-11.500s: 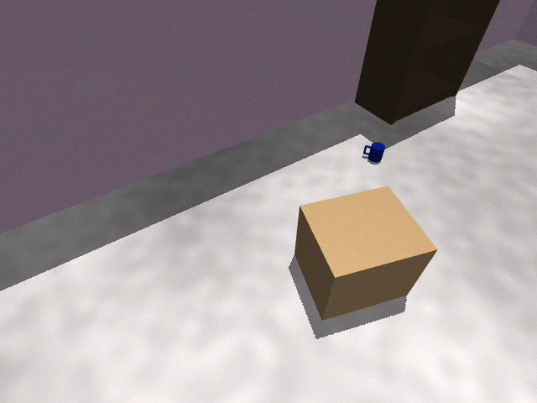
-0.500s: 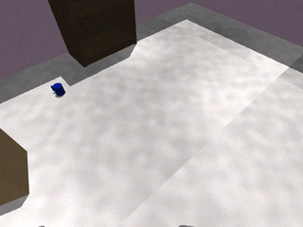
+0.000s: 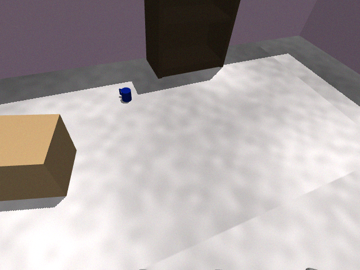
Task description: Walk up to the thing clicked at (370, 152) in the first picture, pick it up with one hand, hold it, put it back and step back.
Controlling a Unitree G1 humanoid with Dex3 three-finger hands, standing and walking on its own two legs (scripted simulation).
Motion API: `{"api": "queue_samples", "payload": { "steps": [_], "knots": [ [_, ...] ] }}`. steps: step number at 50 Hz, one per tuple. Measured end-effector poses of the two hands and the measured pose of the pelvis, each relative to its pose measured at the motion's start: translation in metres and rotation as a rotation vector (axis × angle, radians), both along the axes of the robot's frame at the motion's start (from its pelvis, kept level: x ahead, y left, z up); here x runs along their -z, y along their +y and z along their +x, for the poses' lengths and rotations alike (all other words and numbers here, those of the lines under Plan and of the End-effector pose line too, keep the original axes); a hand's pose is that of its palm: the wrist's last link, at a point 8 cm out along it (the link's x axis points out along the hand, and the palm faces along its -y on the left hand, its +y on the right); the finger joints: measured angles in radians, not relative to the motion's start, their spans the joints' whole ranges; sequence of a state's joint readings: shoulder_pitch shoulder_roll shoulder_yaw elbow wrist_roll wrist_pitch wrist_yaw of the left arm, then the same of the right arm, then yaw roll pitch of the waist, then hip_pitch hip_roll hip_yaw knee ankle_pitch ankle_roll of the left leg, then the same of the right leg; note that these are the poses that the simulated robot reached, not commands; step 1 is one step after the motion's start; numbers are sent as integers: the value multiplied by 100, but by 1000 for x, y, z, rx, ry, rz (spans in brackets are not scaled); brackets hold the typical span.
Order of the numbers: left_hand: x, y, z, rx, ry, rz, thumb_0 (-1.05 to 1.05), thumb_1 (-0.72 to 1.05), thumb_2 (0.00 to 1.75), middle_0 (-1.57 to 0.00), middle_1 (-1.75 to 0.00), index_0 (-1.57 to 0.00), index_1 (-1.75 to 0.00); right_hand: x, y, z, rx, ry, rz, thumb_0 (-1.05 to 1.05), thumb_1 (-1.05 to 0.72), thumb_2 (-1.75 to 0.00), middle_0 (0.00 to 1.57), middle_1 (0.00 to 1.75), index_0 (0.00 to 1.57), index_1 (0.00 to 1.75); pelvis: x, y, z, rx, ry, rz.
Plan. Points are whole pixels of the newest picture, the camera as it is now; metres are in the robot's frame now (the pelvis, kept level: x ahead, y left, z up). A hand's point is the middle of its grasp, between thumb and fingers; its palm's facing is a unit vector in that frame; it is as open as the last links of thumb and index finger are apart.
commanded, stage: walk up
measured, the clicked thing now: (124, 94) +1.50 +0.42 -0.70
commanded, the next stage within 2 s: stand in 1.06 s
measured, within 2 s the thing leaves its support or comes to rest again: neither
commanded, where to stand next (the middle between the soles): +0.09 -0.05 m, yaw +7 degrees
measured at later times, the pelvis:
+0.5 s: pelvis +0.00 -0.03 +0.00, yaw +7 degrees
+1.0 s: pelvis +0.02 -0.03 +0.02, yaw +10 degrees
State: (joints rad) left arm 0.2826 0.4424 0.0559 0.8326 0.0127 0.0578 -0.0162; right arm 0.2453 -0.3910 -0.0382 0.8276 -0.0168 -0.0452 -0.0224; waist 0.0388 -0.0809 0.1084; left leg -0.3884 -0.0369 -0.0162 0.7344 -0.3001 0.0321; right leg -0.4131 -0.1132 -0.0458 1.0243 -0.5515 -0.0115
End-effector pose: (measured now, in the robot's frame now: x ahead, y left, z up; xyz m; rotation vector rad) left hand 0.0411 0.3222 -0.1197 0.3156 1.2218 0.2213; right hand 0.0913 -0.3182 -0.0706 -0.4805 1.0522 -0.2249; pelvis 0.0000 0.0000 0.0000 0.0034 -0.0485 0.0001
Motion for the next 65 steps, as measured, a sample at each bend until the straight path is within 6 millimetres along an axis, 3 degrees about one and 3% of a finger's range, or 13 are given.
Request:
{"api": "queue_samples", "payload": {
  "steps": [6,11,17,24,29,41,56,65],
  "knots": [
    [3,-11,-12,-31,14,-26,1,90,90,-20,-30,-20,-30,-1,1,5,-29,10,6,0,-89,-90,21,30,21,30,-3,-6,-2,-36,11,-13],
    [1,-21,-26,-59,23,10,1,90,90,-20,-30,-20,-30,15,-11,14,-48,9,33,0,-89,-90,21,30,21,30,4,-21,-5,-57,21,-12],
    [-17,-34,-44,-101,9,40,1,90,90,-20,-30,-20,-30,27,-16,24,-62,39,81,1,-90,-90,21,30,21,30,-1,-33,-5,-90,11,0],
    [-20,-29,-31,-106,-7,42,1,90,90,-20,-30,-20,-30,33,-13,22,-68,75,93,1,-90,-90,21,30,21,30,-2,-27,2,-112,15,30],
    [-21,-32,-11,-115,-45,44,1,90,90,-20,-30,-20,-30,31,-14,21,-72,118,101,1,-90,-90,21,30,21,30,-5,-35,10,-147,25,0],
    [-23,-38,12,-108,-89,21,1,90,90,-20,-30,-20,-30,23,-9,55,-96,86,95,1,-90,-90,20,30,21,30,-11,-35,13,-168,17,-16],
    [-22,-38,-7,-173,-39,-6,1,90,90,-20,-30,-20,-30,10,9,73,-129,93,104,0,-90,-90,21,30,21,30,-23,-34,15,-174,6,-18],
    [-26,-50,-20,-165,18,-22,1,90,90,-20,-30,-20,-30,7,12,69,-102,86,136,0,-90,-90,21,30,21,30,-31,-37,4,-158,0,-17]
  ]
}}
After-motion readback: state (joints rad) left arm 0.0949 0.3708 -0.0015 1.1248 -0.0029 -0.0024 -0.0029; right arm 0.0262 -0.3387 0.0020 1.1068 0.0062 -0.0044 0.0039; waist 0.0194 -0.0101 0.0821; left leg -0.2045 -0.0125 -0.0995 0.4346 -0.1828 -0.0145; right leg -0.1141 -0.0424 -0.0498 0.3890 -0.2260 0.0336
